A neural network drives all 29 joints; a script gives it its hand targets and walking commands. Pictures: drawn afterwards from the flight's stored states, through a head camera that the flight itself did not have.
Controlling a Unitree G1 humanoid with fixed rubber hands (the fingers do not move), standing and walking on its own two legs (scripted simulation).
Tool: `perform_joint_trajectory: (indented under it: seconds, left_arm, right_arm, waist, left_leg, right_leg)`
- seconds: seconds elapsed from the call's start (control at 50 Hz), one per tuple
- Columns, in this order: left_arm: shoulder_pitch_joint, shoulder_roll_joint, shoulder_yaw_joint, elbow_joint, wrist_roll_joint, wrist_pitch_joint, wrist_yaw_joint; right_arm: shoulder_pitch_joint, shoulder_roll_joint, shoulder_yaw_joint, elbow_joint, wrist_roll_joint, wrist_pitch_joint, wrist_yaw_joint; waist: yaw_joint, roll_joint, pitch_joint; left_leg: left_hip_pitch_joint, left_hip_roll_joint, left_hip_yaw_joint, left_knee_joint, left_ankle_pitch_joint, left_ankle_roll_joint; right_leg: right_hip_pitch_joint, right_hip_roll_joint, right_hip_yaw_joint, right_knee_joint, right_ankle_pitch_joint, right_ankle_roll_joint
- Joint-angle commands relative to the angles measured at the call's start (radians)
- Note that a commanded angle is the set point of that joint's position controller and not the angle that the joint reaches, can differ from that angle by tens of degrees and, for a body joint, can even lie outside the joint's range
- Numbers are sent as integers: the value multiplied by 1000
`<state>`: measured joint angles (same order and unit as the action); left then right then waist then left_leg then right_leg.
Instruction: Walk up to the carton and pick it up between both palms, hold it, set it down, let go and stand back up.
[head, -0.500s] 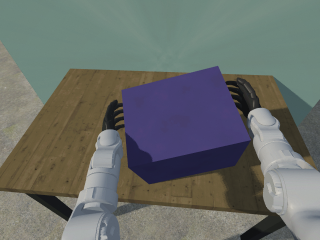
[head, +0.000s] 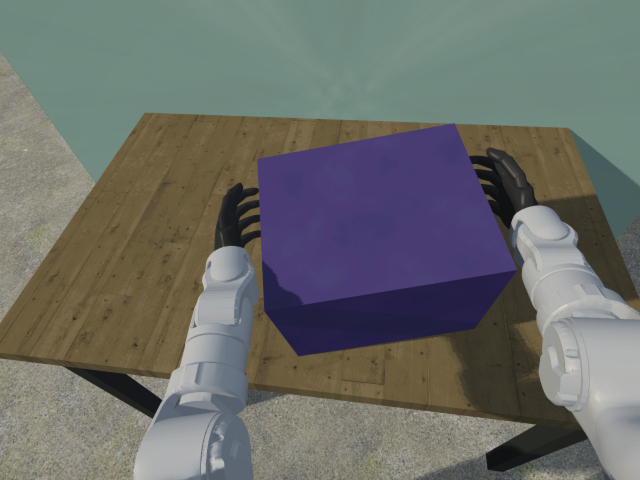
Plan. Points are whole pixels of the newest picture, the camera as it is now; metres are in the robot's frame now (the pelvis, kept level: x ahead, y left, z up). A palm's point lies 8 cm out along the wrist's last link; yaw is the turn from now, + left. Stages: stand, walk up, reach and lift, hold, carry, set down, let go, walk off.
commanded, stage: set down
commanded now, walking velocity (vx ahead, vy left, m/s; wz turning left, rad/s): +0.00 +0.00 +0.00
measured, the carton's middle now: (371, 247) +0.43 +0.03 +0.02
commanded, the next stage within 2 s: none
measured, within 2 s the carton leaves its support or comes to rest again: rests again in 0.94 s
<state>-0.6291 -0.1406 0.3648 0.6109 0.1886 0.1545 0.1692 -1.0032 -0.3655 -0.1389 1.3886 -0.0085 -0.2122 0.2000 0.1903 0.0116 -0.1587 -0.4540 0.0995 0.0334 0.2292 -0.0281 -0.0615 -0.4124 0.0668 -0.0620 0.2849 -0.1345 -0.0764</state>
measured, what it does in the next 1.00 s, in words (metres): stands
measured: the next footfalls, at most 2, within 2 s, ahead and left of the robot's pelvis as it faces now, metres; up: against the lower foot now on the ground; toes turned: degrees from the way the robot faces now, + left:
none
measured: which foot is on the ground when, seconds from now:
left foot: down 0.00-1.00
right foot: down 0.00-1.00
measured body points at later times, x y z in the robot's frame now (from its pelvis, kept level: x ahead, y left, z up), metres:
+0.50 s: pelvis -0.01 +0.00 +0.00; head +0.06 -0.01 +0.44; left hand +0.37 +0.21 +0.07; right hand +0.49 -0.14 +0.10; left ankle +0.03 +0.17 -0.74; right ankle -0.01 -0.06 -0.74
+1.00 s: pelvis +0.01 +0.00 +0.00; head +0.09 -0.02 +0.44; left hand +0.39 +0.20 +0.05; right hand +0.50 -0.15 +0.06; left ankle +0.03 +0.17 -0.74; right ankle -0.01 -0.06 -0.74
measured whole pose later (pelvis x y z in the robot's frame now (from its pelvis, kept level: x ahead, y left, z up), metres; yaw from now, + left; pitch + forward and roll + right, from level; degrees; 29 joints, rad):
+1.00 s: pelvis +0.01 +0.00 +0.00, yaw -2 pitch +18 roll +0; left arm -0.60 -0.19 0.42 0.62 0.23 0.01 0.17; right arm -1.00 -0.38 -0.08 1.45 -0.01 -0.28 0.20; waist 0.21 0.00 -0.17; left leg -0.50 0.11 0.08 0.25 -0.05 -0.05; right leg -0.47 0.07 -0.04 0.28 -0.13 -0.07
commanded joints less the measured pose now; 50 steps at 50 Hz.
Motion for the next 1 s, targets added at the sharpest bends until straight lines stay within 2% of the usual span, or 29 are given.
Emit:
perform_joint_trajectory:
  seconds: [0.0, 0.08, 0.12, 0.14, 0.16, 0.2, 0.22, 0.3, 0.34, 0.36, 0.38, 0.44, 0.48, 0.52, 0.58, 0.6, 0.62, 0.66, 0.68, 0.72, 0.74, 0.78, 0.8, 0.82, 0.88, 0.9, 0.94, 0.96, 0.98]
  left_arm:
    - [-443, -328, -233, -119, 12, -81, -64]
    - [-445, -332, -235, -134, 0, -101, -63]
    - [-440, -334, -222, -119, 12, -102, -65]
    - [-461, -349, -252, -148, 0, -114, -58]
    - [-430, -348, -247, -138, 4, -117, -61]
    - [-447, -343, -256, -99, 3, -122, -64]
    - [-416, -331, -240, -95, 4, -114, -68]
    - [-422, -359, -250, -104, 4, -120, -60]
    - [-434, -329, -225, -84, 12, -119, -60]
    - [-425, -325, -218, -82, 24, -118, -62]
    - [-410, -319, -194, -65, 38, -115, -65]
    - [-462, -343, -225, -78, 29, -111, -54]
    - [-464, -337, -219, -97, 31, -110, -50]
    - [-428, -336, -227, -81, 33, -94, -51]
    - [-441, -323, -205, -80, 30, -91, -50]
    - [-416, -336, -196, -69, 48, -93, -55]
    - [-449, -326, -206, -85, 47, -88, -54]
    - [-418, -331, -209, -90, 43, -104, -56]
    - [-364, -338, -188, -69, 56, -105, -53]
    - [-380, -328, -194, -54, 43, -113, -60]
    - [-343, -346, -190, -55, 59, -114, -63]
    - [-331, -325, -168, -78, 71, -136, -67]
    - [-332, -339, -190, -72, 48, -150, -69]
    - [-306, -344, -195, -55, 58, -146, -74]
    - [-291, -324, -164, -26, 66, -162, -78]
    - [-308, -329, -181, -41, 54, -172, -75]
    - [-286, -330, -154, 2, 60, -178, -87]
    - [-269, -323, -155, -1, 54, -184, -85]
    - [-283, -327, -163, 1, 60, -190, -86]
  right_arm:
    - [-512, 362, 117, -179, 5, -74, 88]
    - [-536, 382, 156, -181, 28, -95, 81]
    - [-519, 377, 151, -158, 25, -89, 86]
    - [-521, 385, 147, -178, 33, -107, 81]
    - [-517, 391, 150, -203, 24, -112, 84]
    - [-524, 369, 128, -159, 12, -113, 74]
    - [-511, 355, 134, -139, 20, -102, 81]
    - [-486, 351, 93, -142, 2, -99, 92]
    - [-505, 337, 99, -116, 2, -89, 94]
    - [-462, 343, 80, -102, -8, -82, 95]
    - [-490, 355, 95, -122, -9, -81, 101]
    - [-501, 342, 48, -136, -35, -80, 104]
    - [-475, 344, 31, -109, -39, -65, 112]
    - [-435, 333, 20, -88, -52, -54, 122]
    - [-465, 340, 24, -105, -51, -54, 121]
    - [-457, 353, 20, -106, -58, -56, 126]
    - [-451, 337, 7, -89, -72, -50, 125]
    - [-463, 325, 19, -124, -63, -64, 127]
    - [-461, 345, 50, -141, -62, -72, 121]
    - [-460, 343, 47, -140, -59, -80, 118]
    - [-415, 346, 41, -78, -56, -83, 108]
    - [-426, 380, 104, -124, -25, -110, 104]
    - [-433, 360, 99, -131, -32, -125, 99]
    - [-410, 368, 97, -89, -27, -128, 96]
    - [-439, 385, 130, -141, -12, -157, 78]
    - [-434, 382, 117, -132, -14, -155, 73]
    - [-447, 382, 134, -130, -8, -157, 72]
    - [-442, 377, 147, -138, -2, -159, 74]
    - [-431, 392, 130, -135, -12, -171, 64]
  waist:
    - [40, -156, -512]
    - [55, -192, -558]
    - [57, -182, -531]
    - [37, -162, -580]
    - [58, -166, -593]
    - [20, -172, -543]
    - [35, -188, -516]
    - [30, -150, -503]
    - [44, -155, -494]
    - [34, -143, -482]
    - [62, -160, -451]
    - [31, -117, -490]
    - [35, -96, -488]
    - [18, -112, -483]
    - [34, -126, -470]
    - [45, -113, -450]
    - [21, -112, -444]
    - [27, -127, -468]
    - [59, -152, -473]
    - [45, -139, -488]
    - [26, -131, -446]
    - [80, -160, -463]
    - [49, -152, -470]
    - [41, -150, -455]
    - [66, -168, -477]
    - [46, -161, -484]
    - [61, -181, -460]
    - [76, -195, -479]
    - [52, -179, -503]
  left_leg:
    - [283, -60, 35, 93, 308, 64]
    - [225, -55, 44, 91, 299, 70]
    - [264, -54, 43, 96, 309, 68]
    - [272, -58, 42, 114, 333, 60]
    - [277, -51, 48, 109, 349, 55]
    - [262, -54, 35, 106, 316, 57]
    - [274, -47, 40, 100, 319, 58]
    - [327, -41, 46, 93, 304, 52]
    - [309, -43, 54, 97, 297, 59]
    - [289, -51, 49, 88, 269, 59]
    - [272, -47, 56, 72, 235, 61]
    - [285, -43, 46, 77, 216, 55]
    - [297, -45, 52, 78, 204, 53]
    - [316, -40, 50, 90, 200, 54]
    - [290, -53, 57, 88, 198, 66]
    - [268, -58, 63, 80, 200, 60]
    - [268, -55, 54, 85, 191, 59]
    - [306, -46, 43, 87, 236, 55]
    - [325, -48, 50, 95, 280, 61]
    - [293, -56, 47, 104, 282, 61]
    - [272, -59, 45, 106, 307, 59]
    - [239, -57, 58, 100, 335, 59]
    - [259, -55, 47, 111, 353, 56]
    - [232, -56, 49, 109, 345, 60]
    - [192, -59, 57, 103, 330, 64]
    - [196, -56, 54, 102, 325, 62]
    - [172, -54, 49, 85, 290, 69]
    - [172, -55, 51, 84, 290, 70]
    - [167, -52, 49, 90, 287, 68]
  right_leg:
    - [233, -52, 5, 42, 507, 101]
    - [277, -57, 14, 73, 648, 121]
    - [245, -51, 6, 62, 595, 115]
    - [252, -49, 12, 63, 609, 108]
    - [250, -41, 0, 62, 585, 103]
    - [244, -50, 12, 60, 600, 106]
    - [217, -41, -5, 61, 593, 112]
    - [148, -30, -3, 13, 391, 85]
    - [126, -32, -1, 11, 386, 87]
    - [147, -46, 7, 7, 381, 89]
    - [155, -45, 6, 8, 380, 98]
    - [105, -44, -3, -1, 255, 80]
    - [79, -43, 1, -24, 184, 67]
    - [54, -33, -7, -33, 154, 54]
    - [82, -34, 5, -33, 135, 54]
    - [103, -42, 4, -25, 165, 59]
    - [102, -45, 0, -16, 161, 61]
    - [78, -30, -9, -19, 185, 62]
    - [82, -23, -5, -23, 227, 56]
    - [111, -40, 6, 0, 306, 69]
    - [134, -38, 10, 6, 361, 70]
    - [198, -38, 10, 33, 472, 87]
    - [181, -36, 10, 39, 515, 86]
    - [206, -43, 11, 38, 536, 84]
    - [238, -49, 14, 61, 616, 101]
    - [232, -45, 7, 53, 590, 99]
    - [235, -55, 16, 62, 642, 114]
    - [255, -48, 16, 58, 600, 113]
    - [247, -54, 12, 64, 619, 111]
